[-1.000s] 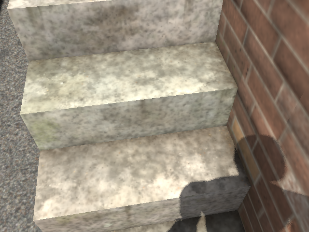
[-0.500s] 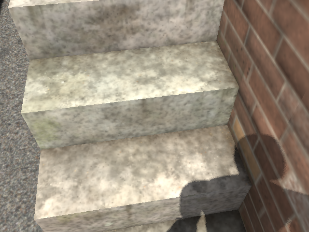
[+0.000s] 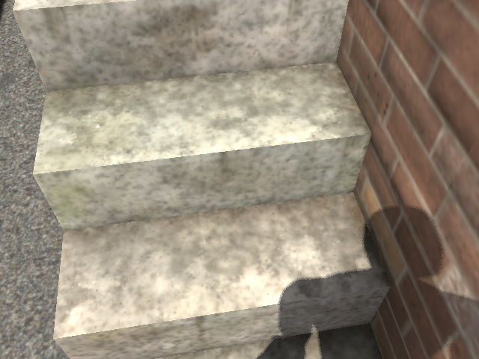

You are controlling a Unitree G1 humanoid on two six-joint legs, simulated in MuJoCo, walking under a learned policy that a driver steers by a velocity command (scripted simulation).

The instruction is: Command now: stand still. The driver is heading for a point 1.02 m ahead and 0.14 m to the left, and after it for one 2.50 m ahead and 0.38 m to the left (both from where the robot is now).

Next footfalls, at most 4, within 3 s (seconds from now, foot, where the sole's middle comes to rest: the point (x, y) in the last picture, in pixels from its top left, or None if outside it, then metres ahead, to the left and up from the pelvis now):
none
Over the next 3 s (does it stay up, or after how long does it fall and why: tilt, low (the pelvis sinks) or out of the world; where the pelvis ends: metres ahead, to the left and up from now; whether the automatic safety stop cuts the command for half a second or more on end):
stays up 0.04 0.01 0.01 its command is cut before an obstacle from the start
